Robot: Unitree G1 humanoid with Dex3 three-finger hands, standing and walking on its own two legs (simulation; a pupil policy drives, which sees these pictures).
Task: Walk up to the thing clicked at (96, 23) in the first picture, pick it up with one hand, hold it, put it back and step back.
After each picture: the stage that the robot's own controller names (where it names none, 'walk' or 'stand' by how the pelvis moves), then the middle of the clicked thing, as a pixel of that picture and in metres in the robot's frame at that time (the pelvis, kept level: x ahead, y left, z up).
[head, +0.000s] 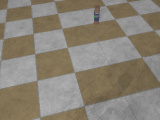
stand; (96, 15) +1.82 -0.16 -0.66
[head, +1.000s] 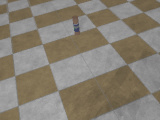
walk; (76, 26) +1.68 +0.19 -0.63
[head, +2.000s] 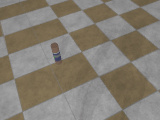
walk; (56, 54) +1.10 +0.35 -0.65
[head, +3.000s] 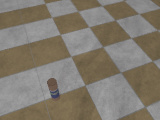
walk; (54, 90) +0.67 +0.27 -0.63
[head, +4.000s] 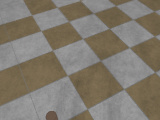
stand; out of the picture +0.43 +0.22 -0.63
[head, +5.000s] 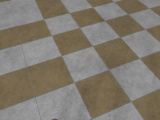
stand; out of the picture +0.39 +0.21 -0.64
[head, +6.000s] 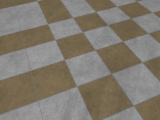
stand; out of the picture +0.39 +0.22 -0.65
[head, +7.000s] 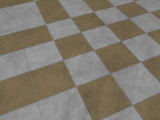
stand; out of the picture +0.39 +0.21 -0.66
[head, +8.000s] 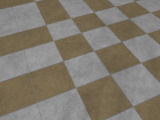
stand; out of the picture +0.38 +0.21 -0.66
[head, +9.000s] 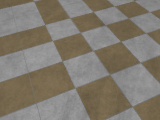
stand; out of the picture +0.37 +0.22 -0.66
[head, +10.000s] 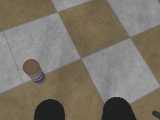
go down; (36, 73) +0.44 +0.22 -0.38
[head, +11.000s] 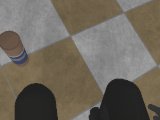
go down; (16, 52) +0.47 +0.26 -0.26
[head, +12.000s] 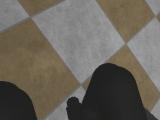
close in; out of the picture +0.45 +0.30 -0.17
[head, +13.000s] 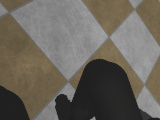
close; out of the picture +0.44 +0.32 -0.16
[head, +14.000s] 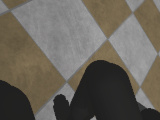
lift; out of the picture +0.42 +0.32 -0.17
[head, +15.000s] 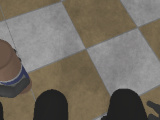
lift; (11, 73) +0.34 +0.24 -0.01
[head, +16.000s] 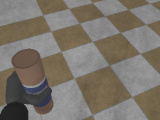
hold; (36, 86) +0.33 +0.17 +0.06
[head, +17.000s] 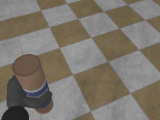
hold; (37, 88) +0.32 +0.17 +0.04
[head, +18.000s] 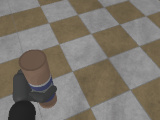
crouch; (41, 83) +0.34 +0.16 +0.03
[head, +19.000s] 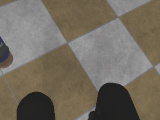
crouch; out of the picture +0.46 +0.25 -0.06
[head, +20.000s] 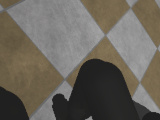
lower; out of the picture +0.43 +0.33 -0.17
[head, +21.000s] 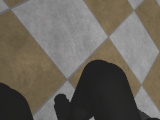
lower; out of the picture +0.43 +0.33 -0.17
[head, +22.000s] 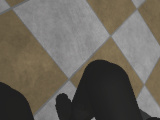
lower; out of the picture +0.43 +0.33 -0.16
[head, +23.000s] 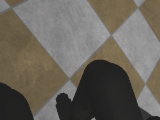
lower; out of the picture +0.43 +0.33 -0.16
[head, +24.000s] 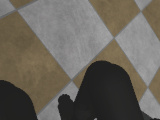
loosen; out of the picture +0.42 +0.31 -0.17
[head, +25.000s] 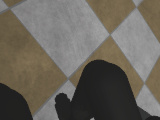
withdraw; out of the picture +0.41 +0.31 -0.17
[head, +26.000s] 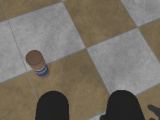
walk; (39, 66) +0.46 +0.23 -0.34
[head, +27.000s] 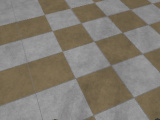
stand; out of the picture +0.38 +0.20 -0.60
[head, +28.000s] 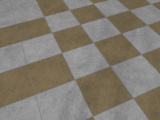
stand; out of the picture +0.38 +0.21 -0.60
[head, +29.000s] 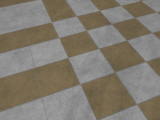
stand; out of the picture +0.39 +0.19 -0.65
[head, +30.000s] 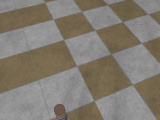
walk; (61, 115) +0.43 +0.16 -0.63
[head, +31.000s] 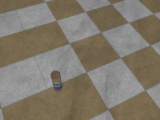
walk; (57, 82) +0.64 +0.20 -0.64
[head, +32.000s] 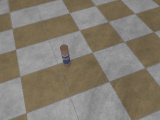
stand; (65, 56) +0.98 +0.23 -0.63
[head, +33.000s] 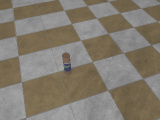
stand; (67, 64) +1.01 +0.19 -0.65
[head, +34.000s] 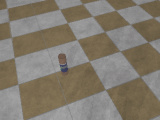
stand; (63, 65) +0.99 +0.22 -0.66
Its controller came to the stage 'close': yes
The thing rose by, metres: 0.68
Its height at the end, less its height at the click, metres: +0.00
